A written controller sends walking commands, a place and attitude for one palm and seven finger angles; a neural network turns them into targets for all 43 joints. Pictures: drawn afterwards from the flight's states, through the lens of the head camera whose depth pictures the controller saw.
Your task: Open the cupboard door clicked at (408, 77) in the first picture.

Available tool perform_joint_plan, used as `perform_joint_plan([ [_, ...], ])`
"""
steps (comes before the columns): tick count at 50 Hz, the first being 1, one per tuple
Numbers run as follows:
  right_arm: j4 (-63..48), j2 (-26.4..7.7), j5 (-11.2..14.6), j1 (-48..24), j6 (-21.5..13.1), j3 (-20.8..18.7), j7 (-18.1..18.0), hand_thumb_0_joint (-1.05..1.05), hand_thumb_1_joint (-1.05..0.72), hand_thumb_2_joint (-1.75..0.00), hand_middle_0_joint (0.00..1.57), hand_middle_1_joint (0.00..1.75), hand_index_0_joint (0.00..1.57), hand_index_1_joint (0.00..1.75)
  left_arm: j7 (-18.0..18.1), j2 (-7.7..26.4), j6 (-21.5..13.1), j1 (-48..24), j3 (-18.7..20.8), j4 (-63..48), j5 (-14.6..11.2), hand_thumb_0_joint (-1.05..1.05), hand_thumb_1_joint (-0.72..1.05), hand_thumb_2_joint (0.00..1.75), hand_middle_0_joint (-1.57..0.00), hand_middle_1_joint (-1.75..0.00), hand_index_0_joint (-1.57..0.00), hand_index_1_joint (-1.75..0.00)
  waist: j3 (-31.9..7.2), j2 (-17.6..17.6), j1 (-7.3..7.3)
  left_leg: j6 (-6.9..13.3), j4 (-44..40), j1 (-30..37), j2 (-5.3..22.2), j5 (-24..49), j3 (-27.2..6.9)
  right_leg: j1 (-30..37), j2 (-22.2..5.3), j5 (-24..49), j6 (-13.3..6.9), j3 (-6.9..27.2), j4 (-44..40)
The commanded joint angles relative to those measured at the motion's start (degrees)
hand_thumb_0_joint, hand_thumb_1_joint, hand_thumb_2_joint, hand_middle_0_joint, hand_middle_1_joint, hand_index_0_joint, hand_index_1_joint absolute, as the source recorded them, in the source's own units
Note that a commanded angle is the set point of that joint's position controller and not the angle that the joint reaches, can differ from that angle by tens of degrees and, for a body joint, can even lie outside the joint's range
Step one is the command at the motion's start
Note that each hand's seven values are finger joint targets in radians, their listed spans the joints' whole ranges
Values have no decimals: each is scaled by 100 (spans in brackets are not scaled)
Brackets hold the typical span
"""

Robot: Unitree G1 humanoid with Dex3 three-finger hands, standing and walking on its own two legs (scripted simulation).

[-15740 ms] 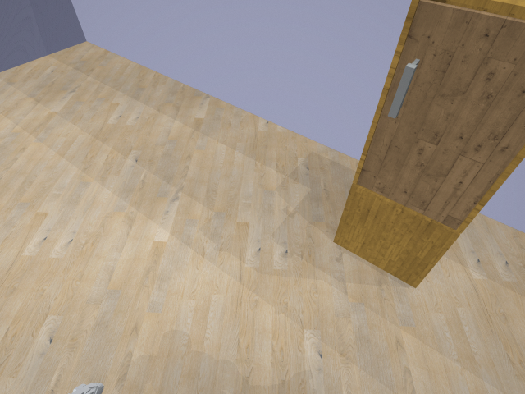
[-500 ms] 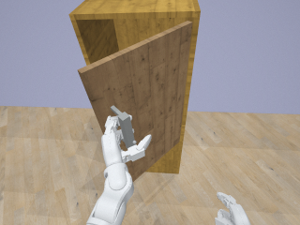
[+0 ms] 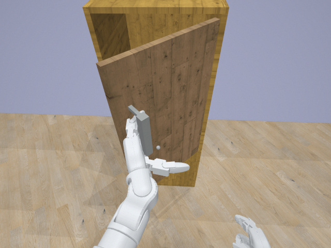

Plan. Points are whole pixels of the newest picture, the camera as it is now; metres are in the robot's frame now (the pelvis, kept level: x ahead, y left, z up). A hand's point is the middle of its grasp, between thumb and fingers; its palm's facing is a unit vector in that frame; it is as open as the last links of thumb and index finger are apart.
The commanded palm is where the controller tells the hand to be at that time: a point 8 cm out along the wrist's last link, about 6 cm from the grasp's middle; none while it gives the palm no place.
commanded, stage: slide the hand sideways off the handle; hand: left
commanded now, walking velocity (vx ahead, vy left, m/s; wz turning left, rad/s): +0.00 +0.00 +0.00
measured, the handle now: (140, 131) +0.38 +0.08 +0.09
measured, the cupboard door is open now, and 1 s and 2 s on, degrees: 44 50 50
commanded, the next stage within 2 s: draw the hand back to the body in 1.26 s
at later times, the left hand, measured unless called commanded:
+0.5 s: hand (161, 162) +0.29 +0.03 +0.09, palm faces -0.12 -0.99 +0.02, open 16.3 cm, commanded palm +0.26 +0.09 +0.09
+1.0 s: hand (137, 182) +0.24 +0.07 +0.09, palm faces -0.07 -1.00 +0.01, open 16.2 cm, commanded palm +0.21 +0.14 +0.09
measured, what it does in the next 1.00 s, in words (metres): stands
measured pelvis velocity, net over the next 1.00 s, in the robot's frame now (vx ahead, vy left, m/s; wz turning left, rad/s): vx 0.02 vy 0.00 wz -0.02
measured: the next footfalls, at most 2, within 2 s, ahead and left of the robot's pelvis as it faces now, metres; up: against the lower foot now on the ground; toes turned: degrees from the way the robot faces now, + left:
none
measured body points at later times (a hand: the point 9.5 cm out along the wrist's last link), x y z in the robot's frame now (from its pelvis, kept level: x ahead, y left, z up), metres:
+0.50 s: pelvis -0.01 +0.02 +0.00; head -0.01 +0.00 +0.45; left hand +0.29 +0.08 +0.09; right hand +0.13 -0.21 -0.09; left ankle +0.05 +0.14 -0.70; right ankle -0.05 -0.09 -0.70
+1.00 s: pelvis +0.02 +0.00 +0.00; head +0.02 -0.02 +0.45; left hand +0.24 +0.13 +0.09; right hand +0.20 -0.22 -0.07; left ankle +0.05 +0.14 -0.70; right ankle -0.05 -0.09 -0.70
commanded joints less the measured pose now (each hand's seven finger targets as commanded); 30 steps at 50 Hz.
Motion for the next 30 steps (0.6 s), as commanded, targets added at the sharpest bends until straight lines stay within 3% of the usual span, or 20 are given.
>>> perform_joint_plan([
  [1,-887,-491,27,-755,-297,-175,-4,0,-90,-90,20,30,20,30,132,-928,-251,-1871,3,-1120,144,0,-50,30,-15,-30,-15,-30,-1067,-564,-1,227,-324,1282,-155,960,66,-574,13,1672,53,76,-973],
  [3,-841,-496,27,-751,-313,-173,0,0,-90,-90,20,30,20,30,166,-957,-261,-2046,-8,-1019,179,0,-50,30,-15,-30,-15,-30,-1004,-545,-30,219,-316,1261,-140,873,27,-673,37,1476,32,58,-966],
  [4,-768,-702,63,-204,-175,-183,53,0,-90,-90,20,30,20,30,-1075,-436,-539,-1837,-1302,-1030,734,0,-50,30,-15,-30,-15,-30,-671,-869,-583,344,-434,1321,-178,1017,-12,-900,25,2021,73,292,-889],
  [5,-969,-677,131,-163,-168,-244,-3,0,-90,-90,20,30,20,30,-1712,-6,-881,-2172,-822,-1398,487,0,-50,30,-15,-30,-15,-30,-1099,-716,-408,378,-373,1367,-182,1168,-13,-687,12,2340,46,303,-804],
  [6,-1078,-697,148,-149,-191,-231,-52,0,-90,-90,20,30,20,30,-2233,121,-1113,-2242,-854,-1625,355,0,-50,30,-15,-30,-15,-30,-1500,-488,-365,409,-321,1562,-226,1259,25,-539,3,2538,44,313,-721],
  [8,-1184,-703,259,-82,-264,-169,-124,0,-90,-90,20,30,20,30,-3053,148,-1325,-2163,-843,-1506,-115,0,-50,30,-15,-30,-15,-30,-1506,-243,-436,407,-322,1734,-219,1100,-1,-622,16,2341,39,251,-748],
  [9,-1222,-665,315,-153,-324,-130,-166,0,-90,-90,20,30,20,30,-3207,117,-1353,-2161,-700,-1412,-380,0,-50,30,-15,-30,-15,-30,-1374,-219,-406,373,-365,1766,-190,908,-31,-728,47,2066,49,203,-815],
  [11,-1228,-668,378,-229,-447,-83,-200,0,-90,-90,20,30,20,30,-3162,-77,-1266,-2153,-515,-1186,-780,0,-50,30,-15,-30,-15,-30,-1062,-382,-376,326,-517,1677,-161,420,-99,-888,102,1420,82,113,-972],
  [13,-1228,-701,379,-272,-527,-89,-190,0,-90,-90,20,30,20,30,-2908,23,-1183,-1933,-195,-1066,-905,0,-50,30,-15,-30,-15,-30,-922,-681,-231,297,-664,1540,-153,167,-115,-814,124,1075,93,66,-1047],
  [15,-1281,-695,354,-291,-563,-92,-129,0,-90,-90,20,30,20,30,-2646,9,-1152,-1654,-104,-1144,-827,0,-50,30,-15,-30,-15,-30,-957,-605,-102,288,-730,1536,-151,228,-68,-757,126,1083,94,45,-1012],
  [18,-1312,-720,291,-205,-563,-120,-50,0,-90,-90,20,30,20,30,-2393,300,-1222,-1404,59,-1215,-526,0,-50,30,-15,-30,-15,-30,-930,-797,-21,307,-714,1401,-147,356,-17,-619,109,1161,83,75,-991],
  [21,-1428,-691,275,-262,-543,-127,-10,0,-90,-90,20,30,20,30,-2377,443,-1329,-1021,113,-1546,-365,0,-50,30,-15,-30,-15,-30,-991,-541,50,307,-690,1441,-128,446,100,-603,99,1242,73,132,-969],
  [24,-1549,-667,290,-307,-524,-126,11,0,-90,-90,20,30,20,30,-2457,461,-1315,-438,89,-1774,-369,0,-50,30,-15,-30,-15,-30,-920,-448,115,310,-700,1409,-118,518,160,-502,99,1364,72,157,-990],
  [28,-1633,-699,300,-320,-482,-100,-38,0,-90,-90,20,30,20,30,-2548,684,-1206,-65,224,-2176,-443,0,-50,30,-15,-30,-15,-30,-764,-643,88,324,-713,1339,-137,447,173,-410,89,1330,103,202,-1090],
  [30,-1696,-673,308,-369,-485,-96,-63,0,-90,-90,20,30,20,30,-2602,688,-1176,247,218,-2436,-482,0,-50,30,-15,-30,-15,-30,-725,-528,90,333,-687,1388,-144,499,217,-446,85,1454,124,222,-1101],
])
